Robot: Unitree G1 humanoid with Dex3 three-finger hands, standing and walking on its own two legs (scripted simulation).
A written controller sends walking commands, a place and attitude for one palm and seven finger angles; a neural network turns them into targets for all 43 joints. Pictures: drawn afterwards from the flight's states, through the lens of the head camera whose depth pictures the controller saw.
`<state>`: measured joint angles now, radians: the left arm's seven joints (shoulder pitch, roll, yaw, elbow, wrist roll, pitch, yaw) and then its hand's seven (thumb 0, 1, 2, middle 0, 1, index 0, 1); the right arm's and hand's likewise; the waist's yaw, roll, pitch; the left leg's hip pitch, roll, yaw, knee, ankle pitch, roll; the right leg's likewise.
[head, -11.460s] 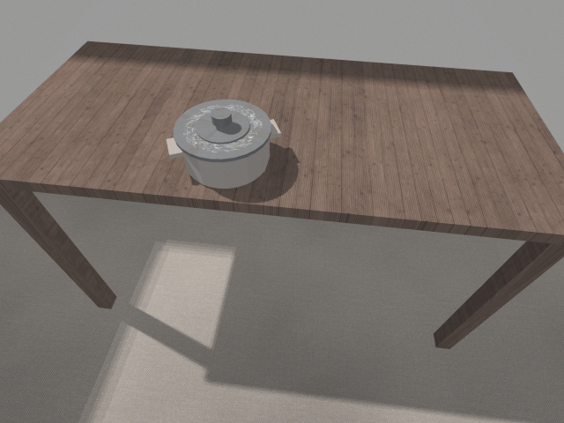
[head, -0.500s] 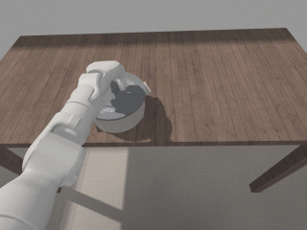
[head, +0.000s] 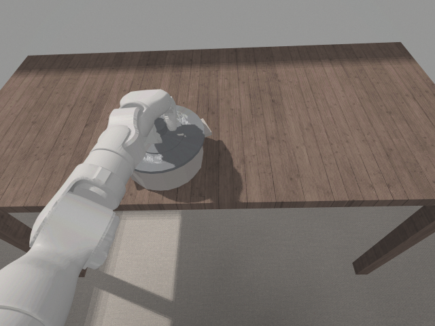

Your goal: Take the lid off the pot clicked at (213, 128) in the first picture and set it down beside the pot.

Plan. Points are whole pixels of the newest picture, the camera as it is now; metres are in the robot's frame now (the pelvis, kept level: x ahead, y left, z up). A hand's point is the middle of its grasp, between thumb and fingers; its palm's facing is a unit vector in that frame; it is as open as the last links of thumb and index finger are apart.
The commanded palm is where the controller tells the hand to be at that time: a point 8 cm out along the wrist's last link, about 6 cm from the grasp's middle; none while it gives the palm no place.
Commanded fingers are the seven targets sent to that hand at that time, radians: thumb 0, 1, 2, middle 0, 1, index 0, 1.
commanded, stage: close the fingers and squeeze the knob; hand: left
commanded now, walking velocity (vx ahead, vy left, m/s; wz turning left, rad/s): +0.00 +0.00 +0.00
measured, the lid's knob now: (157, 127) +0.51 +0.10 +0.07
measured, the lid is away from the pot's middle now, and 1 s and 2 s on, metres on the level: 0.00 0.01 0.02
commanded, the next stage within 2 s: lift the lid straight up in 0.20 s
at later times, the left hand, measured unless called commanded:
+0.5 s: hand (150, 130) +0.47 +0.10 +0.10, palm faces -0.35 -0.01 -0.94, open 6.4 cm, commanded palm +0.47 +0.11 +0.17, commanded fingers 0.00 0.89 0.68 -0.89 -1.04 -0.93 -1.05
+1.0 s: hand (149, 111) +0.48 +0.10 +0.14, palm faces -0.34 -0.03 -0.94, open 6.4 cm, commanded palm +0.48 +0.11 +0.21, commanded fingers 0.00 0.89 0.68 -0.89 -1.04 -0.93 -1.05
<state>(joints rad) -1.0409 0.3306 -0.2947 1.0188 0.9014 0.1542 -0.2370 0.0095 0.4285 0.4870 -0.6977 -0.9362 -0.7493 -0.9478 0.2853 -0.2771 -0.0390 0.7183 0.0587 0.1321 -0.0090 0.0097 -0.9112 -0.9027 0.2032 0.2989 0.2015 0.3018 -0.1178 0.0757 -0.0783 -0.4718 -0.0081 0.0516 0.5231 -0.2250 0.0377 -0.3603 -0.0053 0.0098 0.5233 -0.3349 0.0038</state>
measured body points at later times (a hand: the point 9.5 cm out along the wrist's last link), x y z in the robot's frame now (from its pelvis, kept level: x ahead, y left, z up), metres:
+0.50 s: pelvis +0.00 +0.00 +0.00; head +0.05 -0.03 +0.45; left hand +0.48 +0.10 +0.15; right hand +0.07 -0.26 -0.14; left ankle +0.01 +0.10 -0.73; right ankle -0.05 -0.12 -0.73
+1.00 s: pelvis +0.00 +0.00 +0.00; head +0.04 -0.03 +0.45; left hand +0.49 +0.10 +0.19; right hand +0.06 -0.27 -0.14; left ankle +0.01 +0.10 -0.73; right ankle -0.05 -0.12 -0.73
